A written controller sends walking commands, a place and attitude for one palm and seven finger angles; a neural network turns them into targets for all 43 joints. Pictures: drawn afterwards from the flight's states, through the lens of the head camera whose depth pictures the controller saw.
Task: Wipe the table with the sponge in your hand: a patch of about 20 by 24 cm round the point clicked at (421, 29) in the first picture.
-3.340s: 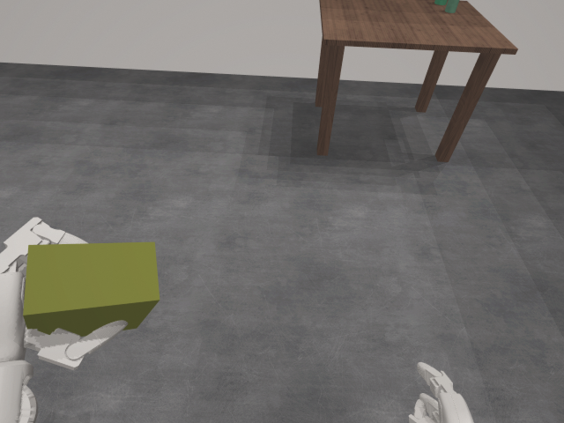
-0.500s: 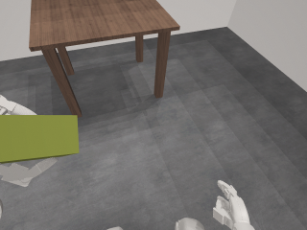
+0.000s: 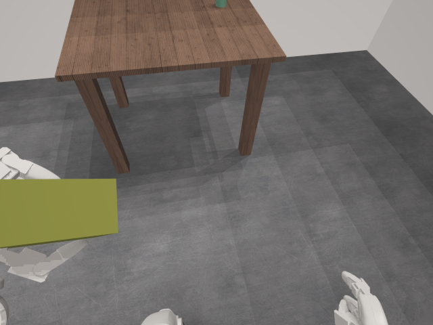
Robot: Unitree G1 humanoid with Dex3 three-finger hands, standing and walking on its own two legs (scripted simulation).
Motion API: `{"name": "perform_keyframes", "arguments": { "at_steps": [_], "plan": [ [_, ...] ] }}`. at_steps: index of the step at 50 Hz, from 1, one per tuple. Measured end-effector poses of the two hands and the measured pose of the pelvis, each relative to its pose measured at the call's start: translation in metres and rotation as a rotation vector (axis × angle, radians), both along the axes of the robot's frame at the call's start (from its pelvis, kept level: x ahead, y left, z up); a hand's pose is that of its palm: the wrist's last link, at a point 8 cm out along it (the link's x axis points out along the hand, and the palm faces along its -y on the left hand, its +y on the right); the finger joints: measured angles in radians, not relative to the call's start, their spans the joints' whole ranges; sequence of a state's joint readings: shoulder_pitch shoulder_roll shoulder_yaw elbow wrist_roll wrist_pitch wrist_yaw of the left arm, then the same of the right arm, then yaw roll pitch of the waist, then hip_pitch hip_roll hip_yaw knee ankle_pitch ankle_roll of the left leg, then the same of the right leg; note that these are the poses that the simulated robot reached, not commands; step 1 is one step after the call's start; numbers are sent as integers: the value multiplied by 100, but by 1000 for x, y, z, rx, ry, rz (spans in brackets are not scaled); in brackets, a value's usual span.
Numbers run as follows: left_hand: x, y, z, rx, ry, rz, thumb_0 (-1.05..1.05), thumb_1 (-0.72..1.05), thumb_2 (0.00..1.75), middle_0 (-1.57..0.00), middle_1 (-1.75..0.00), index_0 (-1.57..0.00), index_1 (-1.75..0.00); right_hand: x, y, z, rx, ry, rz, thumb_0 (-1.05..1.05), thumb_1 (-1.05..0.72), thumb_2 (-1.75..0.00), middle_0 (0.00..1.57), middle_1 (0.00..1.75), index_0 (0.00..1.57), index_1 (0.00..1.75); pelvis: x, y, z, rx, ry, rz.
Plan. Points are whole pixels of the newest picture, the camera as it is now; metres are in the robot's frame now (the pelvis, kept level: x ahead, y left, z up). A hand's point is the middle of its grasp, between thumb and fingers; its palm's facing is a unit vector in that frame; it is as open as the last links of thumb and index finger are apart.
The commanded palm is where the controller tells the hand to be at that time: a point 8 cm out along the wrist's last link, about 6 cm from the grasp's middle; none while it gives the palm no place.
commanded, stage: walk to a spot facing it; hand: left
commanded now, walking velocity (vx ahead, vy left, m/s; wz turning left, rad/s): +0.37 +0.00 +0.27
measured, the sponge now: (72, 214) +0.23 +0.20 +0.16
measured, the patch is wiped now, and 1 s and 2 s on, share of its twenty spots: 0.00 0.00 0.00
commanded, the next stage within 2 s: turn to face it in 0.84 s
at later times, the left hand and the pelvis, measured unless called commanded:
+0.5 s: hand (83, 152) +0.32 +0.22 +0.17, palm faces +0.52 -0.74 -0.42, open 10.5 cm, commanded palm +0.25 +0.26 +0.18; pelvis +0.14 -0.04 -0.01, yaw +9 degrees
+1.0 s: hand (76, 111) +0.38 +0.24 +0.19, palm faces +0.61 -0.63 -0.47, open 10.5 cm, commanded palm +0.33 +0.27 +0.18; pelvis +0.26 -0.04 +0.00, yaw +19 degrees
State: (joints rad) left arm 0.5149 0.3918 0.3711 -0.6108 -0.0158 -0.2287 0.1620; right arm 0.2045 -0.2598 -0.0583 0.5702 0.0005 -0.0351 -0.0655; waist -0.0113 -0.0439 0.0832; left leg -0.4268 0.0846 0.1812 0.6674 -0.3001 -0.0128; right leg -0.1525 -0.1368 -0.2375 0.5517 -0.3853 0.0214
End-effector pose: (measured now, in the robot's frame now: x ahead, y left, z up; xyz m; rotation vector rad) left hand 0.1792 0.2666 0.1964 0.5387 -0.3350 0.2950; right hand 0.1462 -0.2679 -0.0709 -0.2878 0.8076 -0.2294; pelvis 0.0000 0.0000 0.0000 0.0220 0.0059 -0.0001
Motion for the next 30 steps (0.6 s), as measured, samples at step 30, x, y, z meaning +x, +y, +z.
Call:
{"name": "perform_keyframes", "arguments": {
  "at_steps": [30],
  "plan": [
    [113, -11, -9, -48, 48, 230, -1, -52, 101, -67, -137, -68, -137, 211, 5, -14, 46, 44, 222, 1, -91, -90, 20, 30, 20, 30, 167, -42, 3, 2, -15, 203]
  ]
}}
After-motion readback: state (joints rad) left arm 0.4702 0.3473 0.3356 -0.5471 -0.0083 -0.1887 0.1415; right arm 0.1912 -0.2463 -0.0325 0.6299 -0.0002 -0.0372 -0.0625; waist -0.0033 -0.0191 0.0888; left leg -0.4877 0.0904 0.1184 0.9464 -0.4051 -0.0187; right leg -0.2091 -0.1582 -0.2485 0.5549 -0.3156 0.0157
